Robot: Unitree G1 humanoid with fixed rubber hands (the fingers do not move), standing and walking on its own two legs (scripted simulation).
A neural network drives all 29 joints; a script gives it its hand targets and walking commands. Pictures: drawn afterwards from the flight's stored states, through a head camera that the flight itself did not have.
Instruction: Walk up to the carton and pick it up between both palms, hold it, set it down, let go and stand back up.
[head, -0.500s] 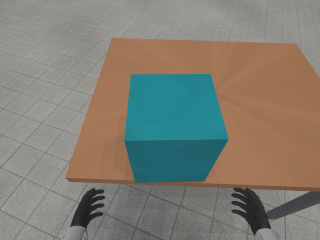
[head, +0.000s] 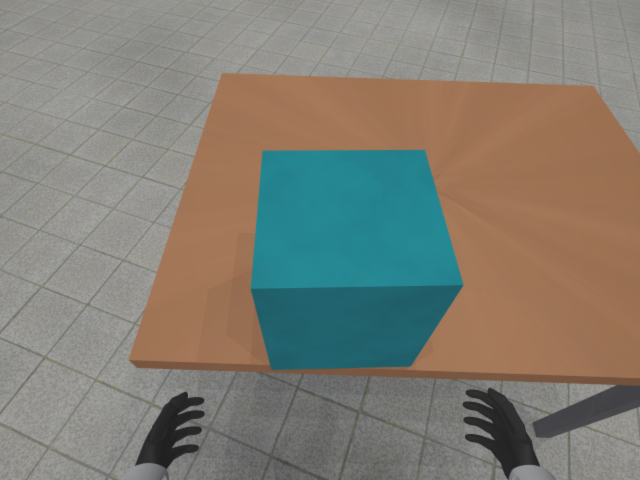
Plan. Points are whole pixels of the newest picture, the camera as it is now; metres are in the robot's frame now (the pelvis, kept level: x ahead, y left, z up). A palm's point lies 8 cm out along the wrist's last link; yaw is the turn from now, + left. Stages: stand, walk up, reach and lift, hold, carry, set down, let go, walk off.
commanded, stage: let go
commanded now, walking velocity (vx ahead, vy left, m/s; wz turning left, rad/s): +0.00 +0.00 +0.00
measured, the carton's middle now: (342, 267) +0.37 +0.00 +0.01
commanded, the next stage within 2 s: stand in 0.28 s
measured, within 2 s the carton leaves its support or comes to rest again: neither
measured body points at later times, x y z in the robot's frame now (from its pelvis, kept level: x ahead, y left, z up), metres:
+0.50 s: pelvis +0.00 +0.00 -0.01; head +0.01 +0.03 +0.44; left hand +0.14 +0.27 -0.11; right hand +0.14 -0.27 -0.10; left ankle +0.00 +0.14 -0.75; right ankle +0.00 -0.11 -0.75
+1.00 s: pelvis -0.01 +0.01 -0.01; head -0.01 +0.03 +0.44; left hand +0.10 +0.30 -0.13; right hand +0.12 -0.28 -0.10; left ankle +0.00 +0.14 -0.75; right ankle +0.00 -0.11 -0.75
